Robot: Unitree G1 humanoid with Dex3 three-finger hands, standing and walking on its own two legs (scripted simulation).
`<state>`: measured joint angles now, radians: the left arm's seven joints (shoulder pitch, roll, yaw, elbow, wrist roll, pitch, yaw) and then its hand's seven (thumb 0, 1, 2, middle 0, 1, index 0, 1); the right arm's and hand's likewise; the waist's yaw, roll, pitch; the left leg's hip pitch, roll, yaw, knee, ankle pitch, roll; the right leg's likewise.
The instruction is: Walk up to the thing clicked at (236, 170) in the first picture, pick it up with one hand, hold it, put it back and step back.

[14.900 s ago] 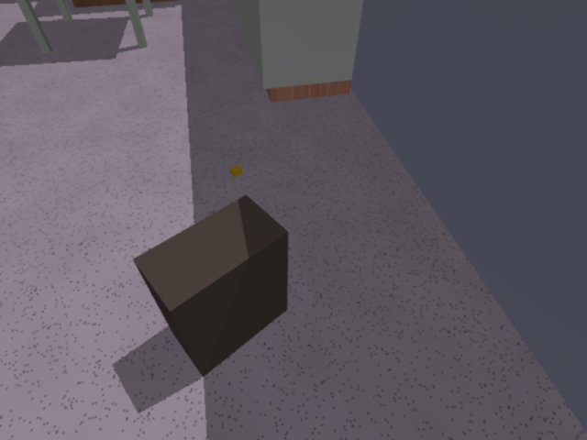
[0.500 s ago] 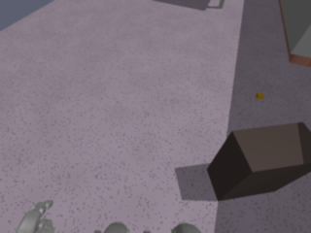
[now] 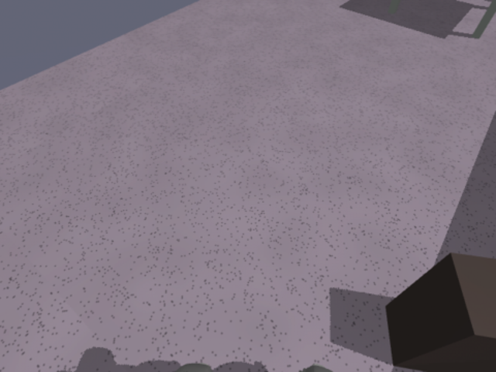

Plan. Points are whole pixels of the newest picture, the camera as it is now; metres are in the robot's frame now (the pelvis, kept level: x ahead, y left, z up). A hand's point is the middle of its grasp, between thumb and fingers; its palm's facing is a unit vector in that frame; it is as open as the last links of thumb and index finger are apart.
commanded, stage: walk up
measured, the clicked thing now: out of the picture +1.03 -1.23 -0.72
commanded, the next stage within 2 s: stand in 0.86 s
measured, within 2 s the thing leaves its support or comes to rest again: neither
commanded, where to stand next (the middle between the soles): +0.07 +0.02 m, yaw +3 degrees
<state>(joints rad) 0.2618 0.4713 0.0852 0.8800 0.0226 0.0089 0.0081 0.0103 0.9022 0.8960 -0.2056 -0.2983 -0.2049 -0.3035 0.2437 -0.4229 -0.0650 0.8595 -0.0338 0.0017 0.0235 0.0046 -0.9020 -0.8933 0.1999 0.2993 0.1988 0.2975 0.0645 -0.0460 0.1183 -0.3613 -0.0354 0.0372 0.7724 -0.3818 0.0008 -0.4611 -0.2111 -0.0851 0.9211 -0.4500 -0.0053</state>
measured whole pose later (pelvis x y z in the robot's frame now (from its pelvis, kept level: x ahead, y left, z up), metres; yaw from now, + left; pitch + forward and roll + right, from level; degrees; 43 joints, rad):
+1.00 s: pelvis +0.02 +0.00 +0.04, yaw +6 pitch -3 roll +0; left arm 0.07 0.36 0.00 1.15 0.01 -0.02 -0.01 0.01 0.90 0.90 -0.20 -0.30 -0.20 -0.30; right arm 0.05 -0.36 -0.01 1.13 -0.01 -0.01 0.01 0.00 -0.90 -0.89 0.20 0.30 0.20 0.30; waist 0.01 0.00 0.06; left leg -0.16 0.01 -0.04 0.40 -0.20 -0.02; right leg -0.16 -0.07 -0.08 0.40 -0.19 0.03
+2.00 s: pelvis +0.02 -0.01 +0.05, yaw +5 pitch -2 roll +0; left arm 0.09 0.35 0.00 1.13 0.01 -0.01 -0.01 0.01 0.90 0.90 -0.20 -0.30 -0.20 -0.30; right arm 0.09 -0.35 0.00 1.15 -0.01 -0.01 0.01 0.00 -0.90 -0.89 0.20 0.30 0.20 0.30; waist 0.00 0.01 0.04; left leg -0.12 0.03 -0.02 0.33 -0.17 -0.04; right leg -0.14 -0.04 -0.07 0.34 -0.16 0.01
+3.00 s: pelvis +0.03 -0.01 +0.05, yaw +5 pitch -2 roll +0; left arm 0.11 0.35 0.00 1.13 0.01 -0.01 -0.01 0.01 0.90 0.90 -0.20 -0.30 -0.20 -0.30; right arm 0.11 -0.35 0.01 1.14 -0.01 0.00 0.01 0.00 -0.90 -0.89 0.20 0.30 0.20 0.30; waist 0.00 0.01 0.05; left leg -0.11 0.04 -0.02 0.31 -0.17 -0.04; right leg -0.13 -0.03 -0.07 0.33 -0.17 0.01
